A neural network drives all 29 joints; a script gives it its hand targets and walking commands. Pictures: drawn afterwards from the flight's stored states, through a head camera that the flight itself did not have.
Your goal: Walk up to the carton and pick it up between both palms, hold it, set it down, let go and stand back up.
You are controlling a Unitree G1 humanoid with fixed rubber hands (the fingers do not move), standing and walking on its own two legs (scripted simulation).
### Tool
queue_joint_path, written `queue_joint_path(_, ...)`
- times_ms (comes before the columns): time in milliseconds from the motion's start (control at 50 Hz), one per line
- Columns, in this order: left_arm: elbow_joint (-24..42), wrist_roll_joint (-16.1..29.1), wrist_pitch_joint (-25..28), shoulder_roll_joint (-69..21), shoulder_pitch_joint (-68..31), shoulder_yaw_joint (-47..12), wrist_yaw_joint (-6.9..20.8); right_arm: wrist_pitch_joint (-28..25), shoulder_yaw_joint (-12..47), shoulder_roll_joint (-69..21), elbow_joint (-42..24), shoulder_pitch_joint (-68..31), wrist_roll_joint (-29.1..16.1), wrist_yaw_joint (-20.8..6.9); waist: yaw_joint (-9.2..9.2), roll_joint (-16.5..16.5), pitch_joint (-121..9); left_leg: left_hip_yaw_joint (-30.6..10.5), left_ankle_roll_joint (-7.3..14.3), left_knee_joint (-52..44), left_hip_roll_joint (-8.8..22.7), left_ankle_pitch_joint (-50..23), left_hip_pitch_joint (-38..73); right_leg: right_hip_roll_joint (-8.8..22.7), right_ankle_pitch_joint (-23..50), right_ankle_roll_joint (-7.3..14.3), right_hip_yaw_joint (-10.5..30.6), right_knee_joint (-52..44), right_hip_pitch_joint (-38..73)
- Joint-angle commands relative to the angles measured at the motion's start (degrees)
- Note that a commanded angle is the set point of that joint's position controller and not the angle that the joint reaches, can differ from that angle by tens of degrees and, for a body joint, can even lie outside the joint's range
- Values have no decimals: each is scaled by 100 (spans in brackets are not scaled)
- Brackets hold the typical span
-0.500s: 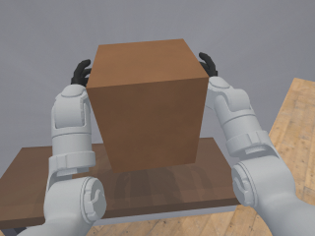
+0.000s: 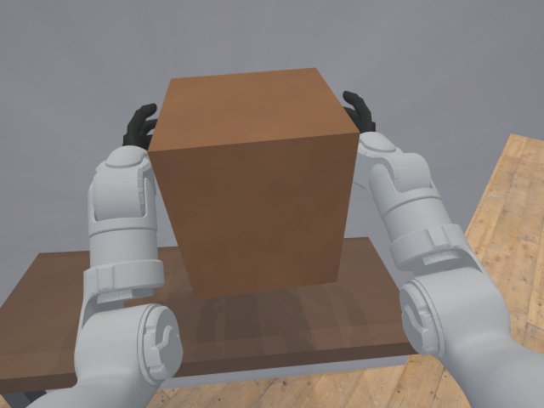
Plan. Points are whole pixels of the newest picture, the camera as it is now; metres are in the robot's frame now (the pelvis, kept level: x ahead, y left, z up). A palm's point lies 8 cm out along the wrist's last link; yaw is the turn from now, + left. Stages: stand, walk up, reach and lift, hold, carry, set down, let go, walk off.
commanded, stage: hold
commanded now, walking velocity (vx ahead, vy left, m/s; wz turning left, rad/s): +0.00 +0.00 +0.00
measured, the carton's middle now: (256, 183) +0.37 -0.01 +0.24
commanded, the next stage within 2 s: none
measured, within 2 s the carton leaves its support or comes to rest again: neither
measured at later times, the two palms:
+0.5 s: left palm (140, 158) +0.37 +0.15 +0.28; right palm (362, 146) +0.36 -0.15 +0.30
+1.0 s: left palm (139, 159) +0.37 +0.15 +0.28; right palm (360, 146) +0.36 -0.15 +0.30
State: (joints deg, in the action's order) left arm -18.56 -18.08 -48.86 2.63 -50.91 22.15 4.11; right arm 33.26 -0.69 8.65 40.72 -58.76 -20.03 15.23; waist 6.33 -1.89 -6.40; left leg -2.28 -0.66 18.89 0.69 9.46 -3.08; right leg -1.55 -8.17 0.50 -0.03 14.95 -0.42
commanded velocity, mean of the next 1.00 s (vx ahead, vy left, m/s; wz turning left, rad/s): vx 0.00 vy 0.00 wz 0.00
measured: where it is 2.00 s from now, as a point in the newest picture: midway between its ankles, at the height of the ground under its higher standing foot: outside the picture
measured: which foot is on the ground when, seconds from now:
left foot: down 0.00-1.00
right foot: down 0.00-1.00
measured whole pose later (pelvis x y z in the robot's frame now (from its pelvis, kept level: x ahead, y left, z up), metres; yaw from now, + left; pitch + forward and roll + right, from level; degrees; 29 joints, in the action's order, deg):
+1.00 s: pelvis +0.00 +0.00 +0.00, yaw +0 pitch -7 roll -1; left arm -15.7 -18.4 -49.6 1.9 -49.5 21.8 4.1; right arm 33.5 0.2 9.1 38.7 -57.3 -21.3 15.5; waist 6.7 -1.9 -6.1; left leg -2.1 -0.5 19.6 0.7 10.0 -2.8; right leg -1.6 -8.4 0.4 0.4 14.9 0.2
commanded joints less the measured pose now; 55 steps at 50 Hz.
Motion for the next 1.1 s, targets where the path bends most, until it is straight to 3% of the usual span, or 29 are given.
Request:
queue_joint_path(0,799,1134,378,-3035,-3595,-2544,847,-54,1421,-3440,-1708,-3394,-777,-652,222,390,-1758,275,-176,-217,-251,-912,36,-268,1142,-211,-14,12,748)
queue_joint_path(20,950,1134,335,-3057,-3672,-2564,861,-20,1476,-3473,-1838,-3546,-803,-636,138,445,-1775,231,-191,-213,-282,-931,-9,-248,1188,-227,-38,40,835)
queue_joint_path(40,905,1099,302,-2984,-3660,-2545,861,20,1475,-3483,-1859,-3499,-792,-642,191,383,-1626,267,-190,-214,-296,-974,-21,-264,1257,-243,-50,45,775)
queue_joint_path(200,1195,1134,266,-3067,-3721,-2649,809,38,1666,-3658,-2215,-3608,-838,-678,56,354,-1674,224,-137,-177,-296,-1123,84,-288,1289,-261,-60,70,733)
queue_joint_path(320,1102,1081,222,-3057,-3605,-2621,801,57,1688,-3665,-2203,-3569,-777,-669,32,266,-1567,260,-72,-248,-297,-874,47,-275,1146,-276,-33,40,675)
queue_joint_path(360,963,1100,252,-3024,-3808,-2466,799,-55,1662,-3554,-2181,-3956,-830,-695,-73,210,-1711,289,-108,-150,-341,-947,249,-285,1040,-317,-89,12,502)
queue_joint_path(440,853,1083,291,-2961,-3847,-2433,811,-48,1584,-3597,-1858,-3803,-820,-693,-5,176,-1587,280,-99,-116,-323,-1022,340,-254,1138,-308,-48,-43,404)
queue_joint_path(540,468,996,300,-2885,-3862,-2232,911,-41,1371,-3544,-1538,-3836,-655,-686,-10,205,-1374,296,-44,-278,-313,-590,97,-213,773,-313,-49,-106,454)
queue_joint_path(660,547,1045,362,-2980,-3903,-2378,922,-95,1400,-3522,-1654,-3882,-709,-666,106,319,-1631,275,-131,-154,-337,-991,237,-246,1097,-295,-87,-70,521)
queue_joint_path(740,556,1080,367,-3033,-3958,-2449,905,-85,1324,-3461,-1532,-3838,-719,-673,168,432,-1530,221,-180,-174,-283,-974,265,-258,925,-239,-105,-69,417)
queue_joint_path(860,751,1061,341,-3024,-3883,-2407,838,-138,1524,-3503,-1882,-3942,-893,-657,43,342,-1737,260,-191,-27,-341,-1322,401,-289,1209,-282,-105,-22,523)
queue_joint_path(1080,700,1075,300,-3064,-3925,-2442,807,-114,1398,-3476,-1621,-3881,-767,-736,15,385,-1511,258,-160,-186,-272,-879,256,-290,733,-236,-115,-71,377)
